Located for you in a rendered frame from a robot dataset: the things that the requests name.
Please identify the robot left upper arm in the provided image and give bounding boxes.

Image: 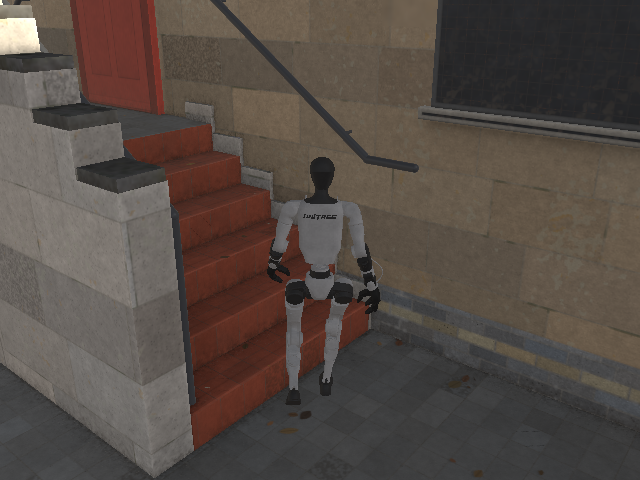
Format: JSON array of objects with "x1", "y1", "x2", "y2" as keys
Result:
[{"x1": 272, "y1": 200, "x2": 301, "y2": 253}]

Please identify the robot right foot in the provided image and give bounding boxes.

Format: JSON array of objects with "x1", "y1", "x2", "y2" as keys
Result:
[{"x1": 319, "y1": 371, "x2": 333, "y2": 396}]

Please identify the right robot hand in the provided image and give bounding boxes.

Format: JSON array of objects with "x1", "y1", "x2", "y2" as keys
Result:
[{"x1": 357, "y1": 287, "x2": 381, "y2": 314}]

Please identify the robot left thigh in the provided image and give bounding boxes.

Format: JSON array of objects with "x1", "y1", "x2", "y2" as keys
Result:
[{"x1": 285, "y1": 279, "x2": 306, "y2": 347}]

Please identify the right robot forearm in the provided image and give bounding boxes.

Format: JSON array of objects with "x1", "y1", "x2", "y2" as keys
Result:
[{"x1": 357, "y1": 243, "x2": 378, "y2": 291}]

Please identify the left robot hand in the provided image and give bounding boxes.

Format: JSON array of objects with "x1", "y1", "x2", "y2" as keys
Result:
[{"x1": 267, "y1": 265, "x2": 290, "y2": 283}]

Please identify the left robot forearm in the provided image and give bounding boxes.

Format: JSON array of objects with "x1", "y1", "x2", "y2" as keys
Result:
[{"x1": 268, "y1": 238, "x2": 283, "y2": 269}]

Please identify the robot right upper arm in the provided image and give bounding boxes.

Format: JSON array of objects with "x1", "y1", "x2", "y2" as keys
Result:
[{"x1": 342, "y1": 201, "x2": 367, "y2": 258}]

